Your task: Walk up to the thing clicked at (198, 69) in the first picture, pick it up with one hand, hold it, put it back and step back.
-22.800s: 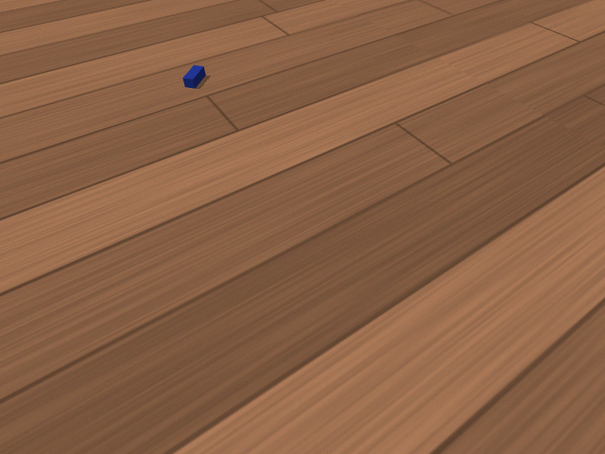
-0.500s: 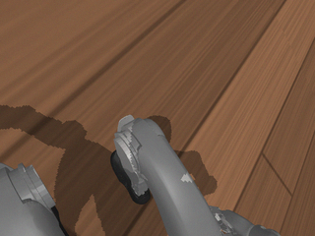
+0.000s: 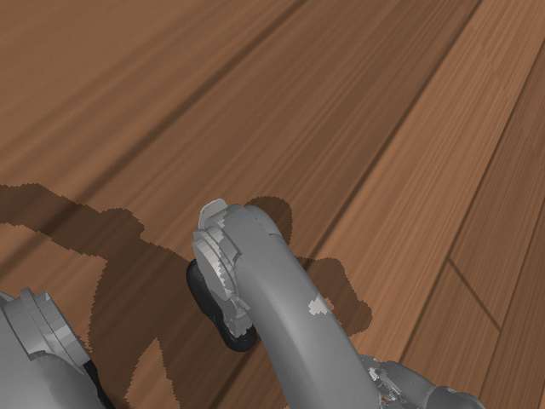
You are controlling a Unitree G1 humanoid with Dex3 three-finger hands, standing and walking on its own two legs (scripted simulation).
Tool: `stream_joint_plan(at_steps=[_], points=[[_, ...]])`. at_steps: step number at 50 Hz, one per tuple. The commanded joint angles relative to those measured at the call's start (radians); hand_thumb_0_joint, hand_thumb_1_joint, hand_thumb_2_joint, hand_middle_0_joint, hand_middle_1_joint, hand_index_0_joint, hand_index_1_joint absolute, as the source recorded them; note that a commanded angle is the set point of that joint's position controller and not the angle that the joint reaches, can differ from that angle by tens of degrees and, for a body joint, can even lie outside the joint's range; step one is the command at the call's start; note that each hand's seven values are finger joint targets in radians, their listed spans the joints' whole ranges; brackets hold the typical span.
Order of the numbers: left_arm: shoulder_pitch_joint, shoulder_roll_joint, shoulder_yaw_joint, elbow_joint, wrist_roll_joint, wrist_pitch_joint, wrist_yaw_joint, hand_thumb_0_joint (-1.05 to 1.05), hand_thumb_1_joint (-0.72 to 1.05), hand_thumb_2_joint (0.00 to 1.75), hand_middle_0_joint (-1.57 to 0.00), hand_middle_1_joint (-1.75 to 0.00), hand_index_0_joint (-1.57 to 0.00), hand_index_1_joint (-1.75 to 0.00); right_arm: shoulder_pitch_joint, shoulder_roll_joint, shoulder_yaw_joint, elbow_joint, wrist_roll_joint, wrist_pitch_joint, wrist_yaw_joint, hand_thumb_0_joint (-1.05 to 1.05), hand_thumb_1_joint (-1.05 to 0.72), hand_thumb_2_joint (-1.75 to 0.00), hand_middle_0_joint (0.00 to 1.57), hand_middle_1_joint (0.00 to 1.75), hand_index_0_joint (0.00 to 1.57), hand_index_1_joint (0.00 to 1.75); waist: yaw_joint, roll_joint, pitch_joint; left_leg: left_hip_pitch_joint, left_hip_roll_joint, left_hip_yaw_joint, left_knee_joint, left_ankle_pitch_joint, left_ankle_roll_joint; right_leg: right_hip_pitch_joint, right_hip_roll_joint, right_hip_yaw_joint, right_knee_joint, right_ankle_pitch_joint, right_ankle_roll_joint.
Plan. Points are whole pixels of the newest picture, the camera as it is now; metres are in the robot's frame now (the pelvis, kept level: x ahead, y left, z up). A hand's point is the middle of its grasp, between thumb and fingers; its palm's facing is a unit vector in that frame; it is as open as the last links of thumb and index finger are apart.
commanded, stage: rest palm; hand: left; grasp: from above
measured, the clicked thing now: out of the picture +0.44 +0.37 -0.30
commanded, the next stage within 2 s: close in 0.72 s
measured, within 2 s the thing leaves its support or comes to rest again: neither
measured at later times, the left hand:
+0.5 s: hand out of the picture +0.43 +0.37 -0.25, palm faces +0.06 -0.43 -0.90, open 14.2 cm
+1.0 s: hand out of the picture +0.43 +0.37 -0.25, palm faces +0.06 -0.44 -0.90, open 13.6 cm
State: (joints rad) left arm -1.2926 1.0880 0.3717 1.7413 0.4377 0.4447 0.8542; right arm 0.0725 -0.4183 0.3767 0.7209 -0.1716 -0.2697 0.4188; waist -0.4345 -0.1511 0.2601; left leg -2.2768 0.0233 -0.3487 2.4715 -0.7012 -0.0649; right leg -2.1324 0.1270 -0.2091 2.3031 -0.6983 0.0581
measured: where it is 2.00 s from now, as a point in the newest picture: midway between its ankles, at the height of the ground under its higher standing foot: (166, 358)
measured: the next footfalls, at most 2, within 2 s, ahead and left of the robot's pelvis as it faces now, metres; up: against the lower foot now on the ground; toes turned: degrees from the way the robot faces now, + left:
none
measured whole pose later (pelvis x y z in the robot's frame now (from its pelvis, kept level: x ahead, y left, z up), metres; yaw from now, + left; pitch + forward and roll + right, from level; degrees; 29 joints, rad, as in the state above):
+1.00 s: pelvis +0.00 +0.00 +0.01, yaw -1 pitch +28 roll -16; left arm -1.30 1.11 0.36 1.73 0.46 0.44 0.84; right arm 0.08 -0.42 0.39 0.70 -0.17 -0.27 0.41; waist -0.44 -0.16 0.26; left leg -2.27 0.03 -0.35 2.46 -0.71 -0.06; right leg -2.12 0.13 -0.22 2.28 -0.70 0.06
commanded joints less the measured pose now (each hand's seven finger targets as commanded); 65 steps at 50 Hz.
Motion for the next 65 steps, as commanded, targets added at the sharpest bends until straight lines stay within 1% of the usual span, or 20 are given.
stream_joint_plan(at_steps=[1, 4, 10, 16, 23, 25, 26, 27, 34, 39, 41, 43, 45, 46, 52, 55, 56, 58, 63, 65], points=[[-0.219, 0.193, -0.030, -0.068, 0.029, -0.004, 0.030, 0.00, -0.57, 1.07, -0.09, -0.99, -0.04, -1.05, 0.225, -0.362, -0.090, 0.059, 0.002, 0.007, -0.007, 0.00, -0.92, -0.91, 0.20, 0.30, 0.20, 0.30, -0.079, 0.556, -0.648, 0.506, 0.056, 0.121, -0.214, 0.167, 0.065, 0.338, -0.009, -0.099, -0.243, 0.321, -0.048], [-0.222, 0.190, -0.049, -0.076, 0.039, 0.001, 0.020, 0.00, -0.57, 1.08, -0.09, -1.00, -0.04, -1.05, 0.230, -0.366, -0.091, 0.050, 0.003, 0.008, -0.009, 0.00, -0.92, -0.91, 0.20, 0.30, 0.20, 0.30, -0.080, 0.560, -0.661, 0.509, 0.057, 0.127, -0.211, 0.179, 0.066, 0.354, -0.003, -0.097, -0.243, 0.334, -0.049], [-0.250, 0.208, -0.052, -0.094, 0.059, 0.003, 0.022, 0.00, -0.58, 1.06, -0.08, -0.99, -0.04, -1.04, 0.220, -0.351, -0.087, 0.064, -0.004, 0.005, -0.014, 0.00, -0.92, -0.91, 0.20, 0.30, 0.20, 0.30, -0.083, 0.568, -0.637, 0.516, 0.054, 0.123, -0.220, 0.179, 0.067, 0.340, -0.013, -0.096, -0.243, 0.335, -0.047], [-0.238, 0.190, -0.061, -0.081, 0.077, -0.001, 0.026, 0.00, -0.59, 1.07, -0.09, -0.98, -0.04, -1.04, 0.218, -0.355, -0.093, 0.053, -0.003, 0.007, -0.014, 0.00, -0.92, -0.91, 0.20, 0.30, 0.20, 0.30, -0.085, 0.592, -0.629, 0.547, 0.061, 0.109, -0.237, 0.174, 0.061, 0.328, -0.013, -0.101, -0.239, 0.329, -0.054], [-0.247, 0.196, -0.054, -0.094, 0.041, -0.007, 0.035, 0.00, -0.59, 1.08, -0.09, -0.98, -0.03, -1.04, 0.227, -0.362, -0.085, 0.047, -0.009, 0.003, -0.017, 0.00, -0.92, -0.91, 0.20, 0.30, 0.20, 0.30, -0.095, 0.556, -0.646, 0.525, 0.059, 0.126, -0.213, 0.208, 0.070, 0.384, -0.008, -0.095, -0.252, 0.372, -0.041], [-0.238, 0.206, -0.049, -0.092, 0.039, -0.004, 0.036, 0.00, -0.59, 1.08, -0.09, -0.96, -0.03, -1.02, 0.235, -0.355, -0.075, 0.042, -0.006, 0.003, -0.014, 0.00, -0.92, -0.91, 0.20, 0.30, 0.20, 0.30, -0.084, 0.559, -0.680, 0.536, 0.060, 0.134, -0.202, 0.240, 0.069, 0.395, -0.005, -0.092, -0.256, 0.395, -0.041], [-0.256, 0.216, -0.047, -0.088, 0.038, -0.005, 0.038, 0.00, -0.58, 1.06, -0.09, -0.96, -0.04, -1.02, 0.220, -0.358, -0.079, 0.059, -0.009, 0.001, -0.016, 0.00, -0.92, -0.91, 0.20, 0.30, 0.20, 0.30, -0.081, 0.579, -0.659, 0.525, 0.060, 0.132, -0.211, 0.214, 0.068, 0.380, -0.010, -0.094, -0.256, 0.368, -0.042], [-0.242, 0.218, -0.038, -0.070, 0.041, -0.007, 0.038, 0.00, -0.58, 1.07, -0.09, -0.97, -0.03, -1.03, 0.227, -0.362, -0.081, 0.057, -0.008, 0.002, -0.014, 0.00, -0.92, -0.91, 0.20, 0.30, 0.20, 0.30, -0.084, 0.580, -0.657, 0.526, 0.060, 0.126, -0.223, 0.203, 0.066, 0.376, -0.010, -0.096, -0.254, 0.358, -0.046], [-0.222, 0.204, -0.062, -0.088, 0.086, -0.002, 0.029, 0.00, -0.58, 1.10, -0.10, -1.00, -0.04, -1.06, 0.226, -0.364, -0.089, 0.040, -0.003, 0.011, -0.016, 0.00, -0.92, -0.91, 0.20, 0.30, 0.20, 0.30, -0.082, 0.603, -0.642, 0.551, 0.069, 0.110, -0.242, 0.187, 0.060, 0.351, -0.009, -0.104, -0.243, 0.342, -0.054], [-0.226, 0.216, -0.036, -0.098, 0.051, -0.002, 0.033, 0.00, -0.58, 1.08, -0.09, -0.98, -0.04, -1.04, 0.227, -0.361, -0.092, 0.053, -0.005, 0.004, -0.014, 0.00, -0.92, -0.91, 0.20, 0.30, 0.20, 0.30, -0.090, 0.557, -0.630, 0.521, 0.060, 0.114, -0.235, 0.165, 0.068, 0.358, -0.015, -0.099, -0.256, 0.325, -0.045], [-0.225, 0.194, -0.044, -0.101, 0.035, -0.002, 0.029, 0.00, -0.57, 1.07, -0.09, -0.97, -0.04, -1.03, 0.232, -0.362, -0.087, 0.031, -0.001, 0.004, -0.012, 0.00, -0.92, -0.91, 0.20, 0.30, 0.20, 0.30, -0.096, 0.563, -0.642, 0.534, 0.063, 0.113, -0.231, 0.193, 0.066, 0.358, -0.012, -0.098, -0.251, 0.350, -0.044], [-0.234, 0.200, -0.047, -0.098, 0.042, -0.005, 0.026, 0.00, -0.44, 1.04, -0.18, -0.96, -0.13, -1.01, 0.230, -0.361, -0.084, 0.034, -0.001, 0.005, -0.013, 0.00, -0.91, -0.91, 0.20, 0.30, 0.20, 0.30, -0.092, 0.580, -0.643, 0.543, 0.067, 0.108, -0.236, 0.198, 0.060, 0.347, -0.014, -0.103, -0.244, 0.350, -0.048], [-0.212, 0.201, -0.053, -0.096, 0.050, -0.003, 0.024, 0.00, -0.39, 1.08, -0.22, -0.96, -0.17, -1.02, 0.236, -0.363, -0.083, 0.015, 0.004, 0.008, -0.013, 0.00, -0.91, -0.91, 0.20, 0.30, 0.20, 0.30, -0.085, 0.568, -0.659, 0.534, 0.065, 0.119, -0.225, 0.217, 0.064, 0.372, -0.008, -0.096, -0.253, 0.367, -0.046], [-0.234, 0.205, -0.046, -0.097, 0.048, -0.003, 0.021, 0.00, -0.39, 1.03, -0.20, -0.95, -0.16, -1.00, 0.225, -0.361, -0.085, 0.039, 0.002, 0.005, -0.016, 0.00, -0.91, -0.90, 0.20, 0.30, 0.20, 0.30, -0.080, 0.567, -0.646, 0.523, 0.064, 0.124, -0.225, 0.192, 0.064, 0.364, -0.008, -0.094, -0.255, 0.349, -0.046], [-0.225, 0.209, -0.039, -0.104, 0.049, -0.001, 0.033, 0.00, -0.40, 0.96, -0.19, -0.92, -0.15, -0.96, 0.234, -0.359, -0.083, 0.032, 0.000, 0.011, -0.011, 0.00, -0.90, -0.90, 0.20, 0.30, 0.20, 0.30, -0.077, 0.590, -0.652, 0.553, 0.071, 0.111, -0.237, 0.220, 0.058, 0.364, -0.010, -0.106, -0.234, 0.373, -0.049], [-0.209, 0.193, -0.041, -0.097, 0.050, 0.001, 0.028, 0.00, -0.37, 1.00, -0.22, -0.92, -0.18, -0.97, 0.239, -0.358, -0.088, 0.024, 0.004, 0.011, -0.009, 0.00, -0.90, -0.90, 0.20, 0.30, 0.20, 0.30, -0.079, 0.584, -0.661, 0.547, 0.070, 0.116, -0.231, 0.208, 0.059, 0.362, -0.006, -0.102, -0.241, 0.361, -0.051], [-0.205, 0.214, -0.046, -0.109, 0.061, 0.000, 0.028, 0.00, -0.36, 1.00, -0.23, -0.92, -0.19, -0.96, 0.240, -0.355, -0.082, 0.021, 0.005, 0.012, -0.010, 0.00, -0.90, -0.90, 0.20, 0.30, 0.20, 0.30, -0.075, 0.594, -0.671, 0.540, 0.065, 0.123, -0.226, 0.207, 0.064, 0.373, -0.004, -0.096, -0.253, 0.359, -0.050], [-0.228, 0.206, -0.037, -0.103, 0.048, 0.001, 0.029, 0.00, -0.34, 0.99, -0.24, -0.91, -0.20, -0.96, 0.235, -0.360, -0.089, 0.037, 0.001, 0.010, -0.010, 0.00, -0.91, -0.90, 0.20, 0.30, 0.20, 0.30, -0.076, 0.583, -0.640, 0.521, 0.067, 0.123, -0.231, 0.196, 0.063, 0.362, -0.011, -0.098, -0.248, 0.351, -0.047], [-0.207, 0.214, -0.032, -0.098, 0.052, -0.006, 0.018, 0.00, -0.34, 0.94, -0.23, -0.89, -0.19, -0.93, 0.220, -0.354, -0.090, 0.036, 0.003, 0.005, -0.015, 0.00, -0.90, -0.90, 0.20, 0.30, 0.20, 0.30, -0.076, 0.567, -0.638, 0.506, 0.061, 0.129, -0.224, 0.153, 0.068, 0.355, -0.010, -0.090, -0.267, 0.305, -0.048], [-0.214, 0.208, -0.036, -0.110, 0.055, -0.006, 0.016, 0.00, -0.31, 0.98, -0.27, -0.89, -0.23, -0.93, 0.223, -0.356, -0.090, 0.035, 0.005, 0.005, -0.014, 0.00, -0.90, -0.90, 0.20, 0.30, 0.20, 0.30, -0.070, 0.578, -0.654, 0.536, 0.068, 0.117, -0.234, 0.175, 0.061, 0.340, -0.013, -0.098, -0.253, 0.321, -0.050]])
